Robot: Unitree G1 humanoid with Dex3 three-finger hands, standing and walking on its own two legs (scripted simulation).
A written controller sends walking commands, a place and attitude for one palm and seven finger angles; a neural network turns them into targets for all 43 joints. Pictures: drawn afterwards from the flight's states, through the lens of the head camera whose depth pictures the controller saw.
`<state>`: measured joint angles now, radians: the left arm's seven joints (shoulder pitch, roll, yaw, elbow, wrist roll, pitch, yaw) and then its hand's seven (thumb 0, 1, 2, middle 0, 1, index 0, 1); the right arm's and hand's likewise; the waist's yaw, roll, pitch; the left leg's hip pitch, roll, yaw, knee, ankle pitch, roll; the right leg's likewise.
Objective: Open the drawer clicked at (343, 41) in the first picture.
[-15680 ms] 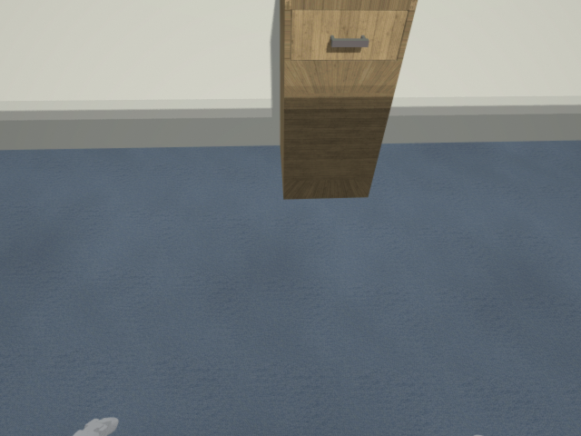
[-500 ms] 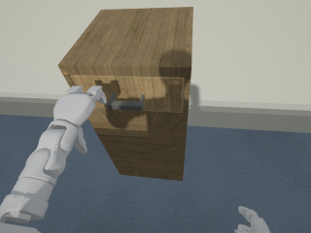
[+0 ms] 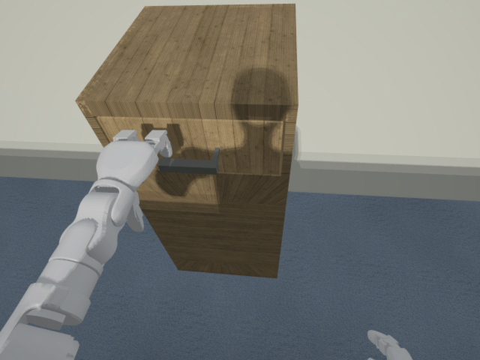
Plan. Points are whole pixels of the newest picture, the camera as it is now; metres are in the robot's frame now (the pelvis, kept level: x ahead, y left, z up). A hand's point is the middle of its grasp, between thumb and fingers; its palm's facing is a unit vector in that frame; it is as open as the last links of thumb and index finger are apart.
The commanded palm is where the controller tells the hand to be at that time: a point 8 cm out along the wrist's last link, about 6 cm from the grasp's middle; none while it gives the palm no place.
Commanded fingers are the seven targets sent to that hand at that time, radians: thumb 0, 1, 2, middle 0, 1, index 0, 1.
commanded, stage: move the hooked fingers above the handle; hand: left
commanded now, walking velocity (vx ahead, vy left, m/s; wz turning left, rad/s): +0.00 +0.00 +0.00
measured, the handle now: (190, 158) +0.50 +0.16 +0.01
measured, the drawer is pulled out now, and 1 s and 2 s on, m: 0.00 0.00 0.00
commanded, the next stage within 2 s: none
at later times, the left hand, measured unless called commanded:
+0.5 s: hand (171, 167) +0.43 +0.17 +0.07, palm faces -0.06 +0.01 -1.00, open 13.9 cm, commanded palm +0.42 +0.18 +0.13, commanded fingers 0.00 -0.50 0.30 -0.30 -1.20 -0.30 -1.20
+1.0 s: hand (163, 157) +0.45 +0.19 +0.07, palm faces -0.07 +0.03 -1.00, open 13.7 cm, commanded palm +0.43 +0.19 +0.13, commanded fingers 0.00 -0.50 0.30 -0.30 -1.20 -0.30 -1.20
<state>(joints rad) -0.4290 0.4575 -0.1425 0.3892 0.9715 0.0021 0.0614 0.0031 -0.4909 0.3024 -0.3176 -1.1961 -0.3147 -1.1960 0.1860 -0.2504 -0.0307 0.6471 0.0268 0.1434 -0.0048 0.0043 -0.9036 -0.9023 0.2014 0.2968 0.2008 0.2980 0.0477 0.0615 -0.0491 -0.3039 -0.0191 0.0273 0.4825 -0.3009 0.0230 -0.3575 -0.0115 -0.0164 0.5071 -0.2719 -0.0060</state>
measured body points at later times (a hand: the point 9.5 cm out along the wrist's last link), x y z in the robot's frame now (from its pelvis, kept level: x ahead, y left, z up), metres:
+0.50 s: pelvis -0.01 -0.01 -0.01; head +0.04 -0.03 +0.44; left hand +0.42 +0.17 +0.12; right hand +0.08 -0.26 -0.15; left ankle -0.04 +0.10 -0.74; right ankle -0.02 -0.12 -0.74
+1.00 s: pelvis -0.02 -0.02 -0.01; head +0.04 -0.05 +0.44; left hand +0.45 +0.19 +0.12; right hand +0.04 -0.29 -0.14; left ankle -0.04 +0.10 -0.74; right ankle -0.02 -0.12 -0.74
